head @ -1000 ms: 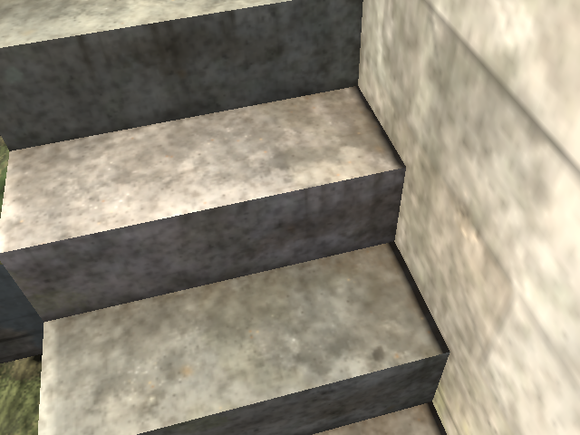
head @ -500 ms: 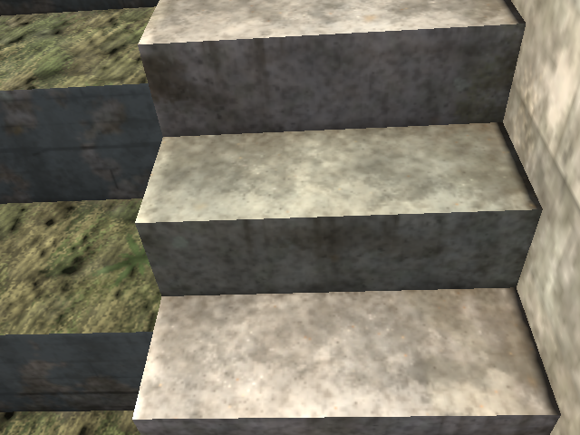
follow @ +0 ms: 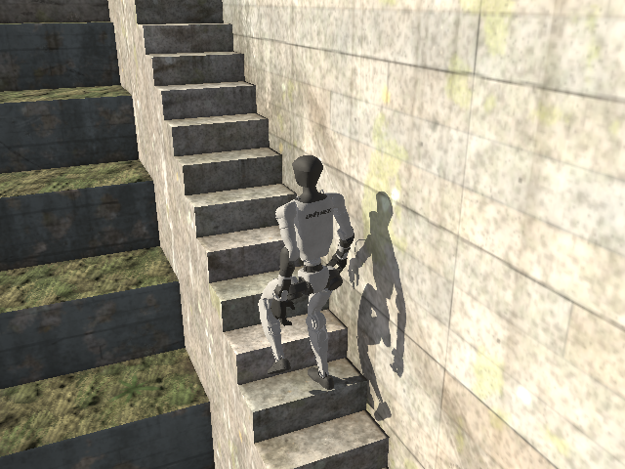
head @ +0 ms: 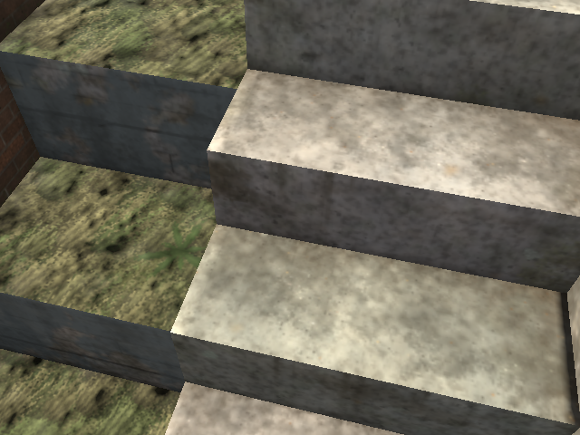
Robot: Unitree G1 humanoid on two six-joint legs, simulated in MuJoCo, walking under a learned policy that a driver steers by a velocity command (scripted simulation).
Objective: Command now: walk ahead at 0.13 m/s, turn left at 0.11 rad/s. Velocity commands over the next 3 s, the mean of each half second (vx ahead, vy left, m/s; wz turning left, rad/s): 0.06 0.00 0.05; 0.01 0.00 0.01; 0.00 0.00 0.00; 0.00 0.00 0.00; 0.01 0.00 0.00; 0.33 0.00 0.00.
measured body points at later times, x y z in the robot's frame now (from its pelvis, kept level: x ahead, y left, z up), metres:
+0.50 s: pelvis +0.07 +0.02 +0.02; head +0.08 +0.02 +0.47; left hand +0.22 +0.27 -0.08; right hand +0.19 -0.19 -0.10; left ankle +0.09 +0.14 -0.71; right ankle +0.03 -0.10 -0.71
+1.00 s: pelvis +0.04 +0.04 +0.03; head +0.04 +0.04 +0.48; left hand +0.12 +0.29 -0.11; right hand +0.13 -0.18 -0.10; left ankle +0.09 +0.14 -0.71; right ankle +0.03 -0.10 -0.71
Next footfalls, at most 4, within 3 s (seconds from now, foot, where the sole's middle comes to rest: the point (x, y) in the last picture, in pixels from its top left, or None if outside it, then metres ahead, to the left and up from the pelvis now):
0.12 left None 0.13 0.15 -0.75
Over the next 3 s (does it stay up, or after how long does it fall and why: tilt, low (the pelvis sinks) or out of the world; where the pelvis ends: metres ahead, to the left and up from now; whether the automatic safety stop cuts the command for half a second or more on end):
stays up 0.12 0.02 0.03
